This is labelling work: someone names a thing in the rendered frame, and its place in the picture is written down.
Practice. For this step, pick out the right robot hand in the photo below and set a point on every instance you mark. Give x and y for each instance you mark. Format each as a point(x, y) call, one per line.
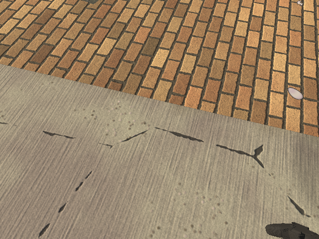
point(291, 230)

